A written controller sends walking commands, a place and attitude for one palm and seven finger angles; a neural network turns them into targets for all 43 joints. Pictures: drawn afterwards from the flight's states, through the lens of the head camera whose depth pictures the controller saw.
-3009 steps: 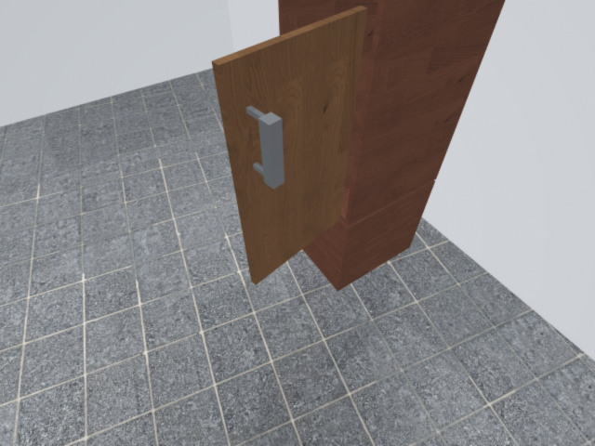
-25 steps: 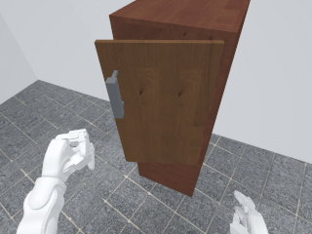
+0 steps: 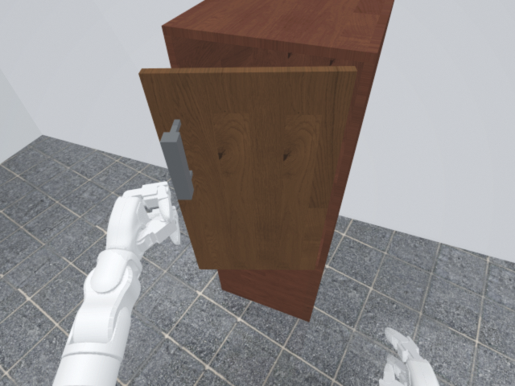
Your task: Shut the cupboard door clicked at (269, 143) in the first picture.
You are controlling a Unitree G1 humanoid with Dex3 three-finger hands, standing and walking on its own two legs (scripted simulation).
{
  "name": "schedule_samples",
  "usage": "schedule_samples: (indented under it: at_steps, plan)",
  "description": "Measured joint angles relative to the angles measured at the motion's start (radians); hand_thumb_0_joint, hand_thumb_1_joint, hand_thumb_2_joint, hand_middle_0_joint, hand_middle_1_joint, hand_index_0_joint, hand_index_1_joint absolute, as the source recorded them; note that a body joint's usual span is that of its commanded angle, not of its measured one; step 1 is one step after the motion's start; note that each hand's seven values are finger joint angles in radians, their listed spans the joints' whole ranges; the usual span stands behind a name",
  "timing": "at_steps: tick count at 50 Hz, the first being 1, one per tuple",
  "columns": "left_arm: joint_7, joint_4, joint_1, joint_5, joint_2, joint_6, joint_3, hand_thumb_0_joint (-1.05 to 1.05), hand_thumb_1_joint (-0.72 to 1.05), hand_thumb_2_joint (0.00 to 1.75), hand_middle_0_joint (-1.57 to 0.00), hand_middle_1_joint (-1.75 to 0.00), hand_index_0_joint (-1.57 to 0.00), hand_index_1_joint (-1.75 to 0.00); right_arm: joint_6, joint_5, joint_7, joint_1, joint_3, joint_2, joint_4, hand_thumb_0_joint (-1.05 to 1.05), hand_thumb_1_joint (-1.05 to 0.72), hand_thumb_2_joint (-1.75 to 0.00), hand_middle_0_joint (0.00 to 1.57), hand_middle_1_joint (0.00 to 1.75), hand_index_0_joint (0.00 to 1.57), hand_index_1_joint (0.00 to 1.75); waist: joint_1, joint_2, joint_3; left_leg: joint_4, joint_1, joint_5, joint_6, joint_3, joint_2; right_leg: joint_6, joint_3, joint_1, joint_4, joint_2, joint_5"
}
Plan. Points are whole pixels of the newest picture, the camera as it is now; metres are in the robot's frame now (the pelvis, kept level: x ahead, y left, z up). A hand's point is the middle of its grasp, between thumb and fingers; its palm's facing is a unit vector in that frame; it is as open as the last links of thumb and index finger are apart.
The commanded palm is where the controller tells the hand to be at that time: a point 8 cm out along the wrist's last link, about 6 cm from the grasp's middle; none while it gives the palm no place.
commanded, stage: bring the fist close to the handle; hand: left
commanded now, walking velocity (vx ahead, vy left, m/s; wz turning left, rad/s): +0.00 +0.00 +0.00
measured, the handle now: (181, 160) +0.47 +0.17 +0.11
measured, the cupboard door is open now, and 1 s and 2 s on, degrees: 20 20 0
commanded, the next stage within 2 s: push the door shut along its arc in 0.68 s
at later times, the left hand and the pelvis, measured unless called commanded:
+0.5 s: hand (192, 197) +0.37 +0.13 +0.12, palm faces +0.04 -1.00 -0.01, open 3.1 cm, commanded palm +0.34 +0.18 +0.12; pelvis +0.00 +0.00 +0.00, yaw -1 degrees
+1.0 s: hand (194, 187) +0.39 +0.13 +0.12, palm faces -0.01 -1.00 -0.02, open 3.1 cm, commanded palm +0.37 +0.18 +0.12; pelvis -0.01 +0.00 +0.00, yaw +0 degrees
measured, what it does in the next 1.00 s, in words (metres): stands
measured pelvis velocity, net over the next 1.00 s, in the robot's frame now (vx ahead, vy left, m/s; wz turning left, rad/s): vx -0.01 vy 0.00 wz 0.00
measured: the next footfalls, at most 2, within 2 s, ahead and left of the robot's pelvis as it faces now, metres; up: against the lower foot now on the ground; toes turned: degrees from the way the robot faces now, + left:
none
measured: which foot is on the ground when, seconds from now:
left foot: down 0.00-1.00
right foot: down 0.00-1.00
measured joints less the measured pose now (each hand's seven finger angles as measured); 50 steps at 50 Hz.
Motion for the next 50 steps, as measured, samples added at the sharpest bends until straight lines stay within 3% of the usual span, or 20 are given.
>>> schedule_samples:
  at_steps: [20,34,44,50]
  plan:
    - [0.068,0.278,-0.249,0.032,-0.028,-0.047,-0.001,0.02,0.90,0.90,-1.30,-1.50,-1.30,-1.50,0.064,-0.003,0.013,0.008,-0.010,0.008,0.018,0.02,-0.91,-0.89,0.20,0.30,0.20,0.30,-0.021,-0.004,-0.005,-0.007,-0.024,0.010,0.002,0.014,0.002,0.001,0.014,-0.031,-0.004,0.003,0.014]
    - [0.060,0.273,-0.212,0.026,-0.014,-0.084,0.009,0.02,0.90,0.90,-1.30,-1.50,-1.31,-1.50,0.085,0.002,0.009,0.021,-0.021,-0.004,0.023,0.02,-0.91,-0.90,0.20,0.30,0.20,0.30,-0.019,-0.002,0.000,-0.014,-0.017,0.017,0.000,0.011,0.008,-0.002,0.011,-0.021,-0.018,0.009,0.025]
    - [0.048,0.372,-0.297,0.028,0.000,-0.096,0.005,0.02,0.90,0.90,-1.30,-1.50,-1.31,-1.50,0.082,0.004,0.000,-0.008,-0.013,-0.002,0.019,0.02,-0.91,-0.90,0.20,0.30,0.20,0.30,-0.025,-0.007,0.003,-0.006,-0.035,0.022,0.000,0.004,0.005,-0.002,0.005,-0.035,-0.012,0.006,0.028]
    - [0.010,0.506,-0.410,0.026,0.026,-0.115,0.020,0.02,0.90,0.90,-1.31,-1.50,-1.31,-1.50,0.089,0.005,-0.004,-0.012,-0.006,0.001,0.026,0.01,-0.91,-0.89,0.20,0.30,0.20,0.30,-0.037,-0.012,0.007,0.006,-0.061,0.020,0.001,0.001,0.004,-0.002,0.002,-0.059,-0.001,0.004,0.026]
